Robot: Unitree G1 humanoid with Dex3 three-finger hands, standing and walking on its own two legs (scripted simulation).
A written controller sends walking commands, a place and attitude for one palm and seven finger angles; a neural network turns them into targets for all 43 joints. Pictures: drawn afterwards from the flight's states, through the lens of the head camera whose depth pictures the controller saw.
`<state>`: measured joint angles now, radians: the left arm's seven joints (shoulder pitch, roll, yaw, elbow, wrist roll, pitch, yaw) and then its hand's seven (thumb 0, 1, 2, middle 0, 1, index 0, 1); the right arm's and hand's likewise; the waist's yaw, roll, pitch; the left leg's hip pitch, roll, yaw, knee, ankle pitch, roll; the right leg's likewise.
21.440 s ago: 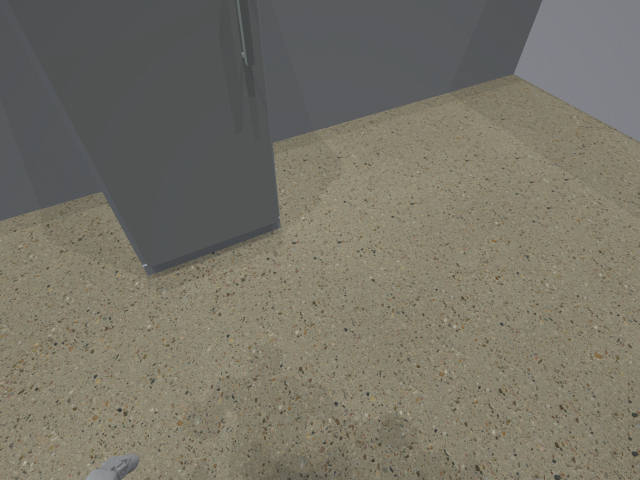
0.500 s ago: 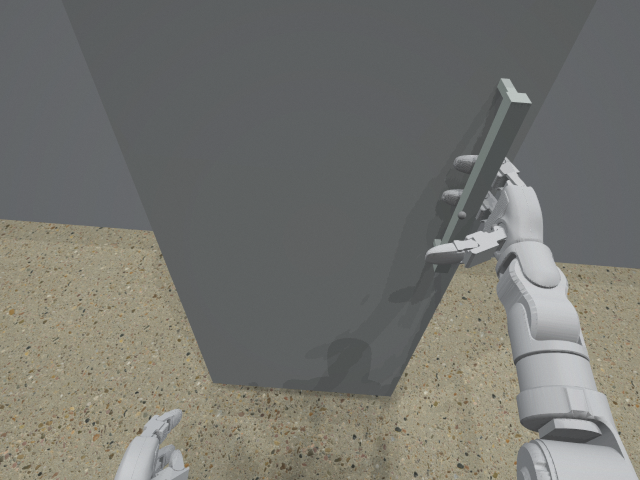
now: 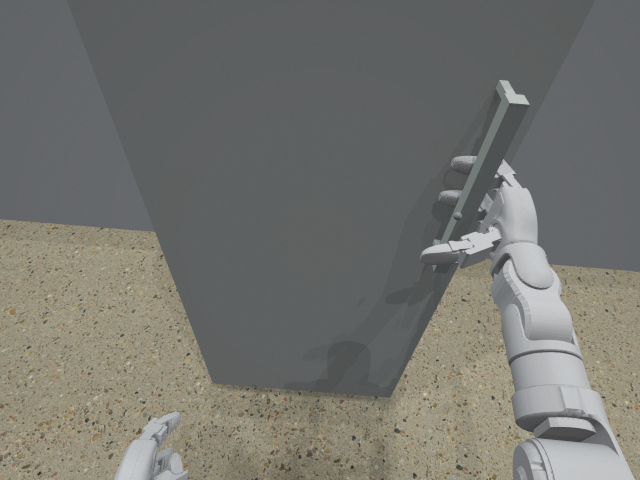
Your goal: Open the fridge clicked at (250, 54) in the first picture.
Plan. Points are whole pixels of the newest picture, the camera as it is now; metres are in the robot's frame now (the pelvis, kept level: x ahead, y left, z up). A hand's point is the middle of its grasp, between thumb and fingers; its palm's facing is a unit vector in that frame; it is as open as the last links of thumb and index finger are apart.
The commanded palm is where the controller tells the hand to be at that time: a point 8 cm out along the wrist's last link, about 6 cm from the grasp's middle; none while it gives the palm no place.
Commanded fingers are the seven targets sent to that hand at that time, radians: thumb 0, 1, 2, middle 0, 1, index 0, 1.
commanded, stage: grip the handle and tug to test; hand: right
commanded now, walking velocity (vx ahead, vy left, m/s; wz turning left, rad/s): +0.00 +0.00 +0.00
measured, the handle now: (467, 191) +0.46 -0.16 +0.15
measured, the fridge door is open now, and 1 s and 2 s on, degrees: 0 0 1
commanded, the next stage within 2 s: pull the door a little, standing still in 1.40 s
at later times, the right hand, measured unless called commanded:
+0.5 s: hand (461, 214) +0.40 -0.14 +0.15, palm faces +0.02 +1.00 -0.01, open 8.2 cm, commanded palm +0.37 -0.19 +0.15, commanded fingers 0.00 -0.76 -0.84 0.44 1.38 0.44 1.38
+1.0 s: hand (460, 213) +0.40 -0.14 +0.16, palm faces +0.02 +1.00 +0.00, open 5.7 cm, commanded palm +0.37 -0.19 +0.15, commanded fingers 0.00 -0.90 -0.90 0.45 1.40 0.45 1.40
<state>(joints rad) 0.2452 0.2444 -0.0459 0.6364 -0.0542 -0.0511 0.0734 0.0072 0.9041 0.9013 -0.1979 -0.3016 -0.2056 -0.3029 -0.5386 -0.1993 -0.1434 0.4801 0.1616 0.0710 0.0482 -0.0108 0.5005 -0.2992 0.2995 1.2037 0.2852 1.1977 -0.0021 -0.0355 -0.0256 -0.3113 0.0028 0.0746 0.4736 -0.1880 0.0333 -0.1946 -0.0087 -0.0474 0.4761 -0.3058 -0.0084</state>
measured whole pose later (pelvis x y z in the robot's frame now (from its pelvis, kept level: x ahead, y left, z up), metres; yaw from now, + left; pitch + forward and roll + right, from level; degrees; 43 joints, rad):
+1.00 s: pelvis +0.01 +0.00 +0.00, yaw +0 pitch +2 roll +0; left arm 0.23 0.24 -0.05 0.63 -0.05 -0.02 0.07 0.01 0.90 0.90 -0.20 -0.30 -0.21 -0.30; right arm -0.52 -0.19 -0.15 0.42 0.16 0.12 0.06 0.01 -0.70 -0.84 0.39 1.36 0.39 1.36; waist -0.01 -0.03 -0.03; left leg -0.30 0.00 0.08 0.46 -0.19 0.03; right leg -0.19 -0.01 -0.04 0.47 -0.31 -0.01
